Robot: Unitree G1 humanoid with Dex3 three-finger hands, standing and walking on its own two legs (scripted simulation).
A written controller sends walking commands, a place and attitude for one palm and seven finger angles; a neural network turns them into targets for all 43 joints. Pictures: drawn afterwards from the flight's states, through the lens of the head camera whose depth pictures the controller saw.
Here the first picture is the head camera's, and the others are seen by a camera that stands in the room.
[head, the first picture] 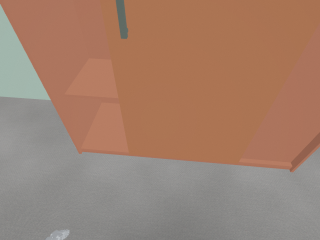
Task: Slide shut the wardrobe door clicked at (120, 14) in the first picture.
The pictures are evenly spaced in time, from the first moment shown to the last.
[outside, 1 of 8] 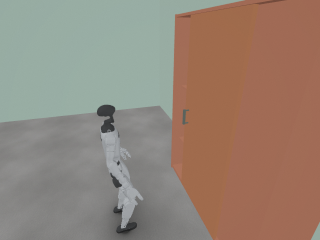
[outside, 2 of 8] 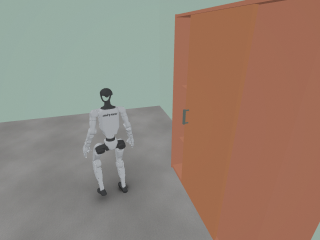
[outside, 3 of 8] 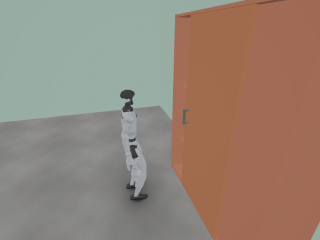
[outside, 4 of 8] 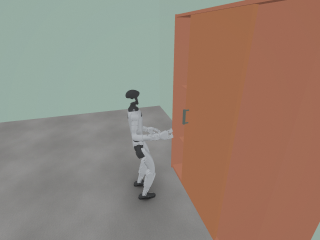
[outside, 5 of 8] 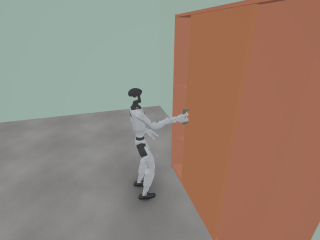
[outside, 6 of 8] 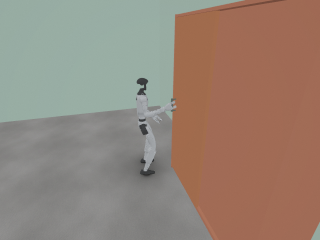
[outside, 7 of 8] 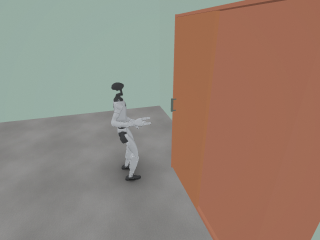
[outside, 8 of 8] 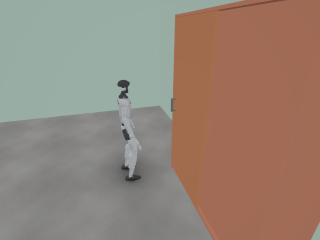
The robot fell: no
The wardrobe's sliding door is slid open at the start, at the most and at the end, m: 0.37 0.37 0.00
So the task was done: yes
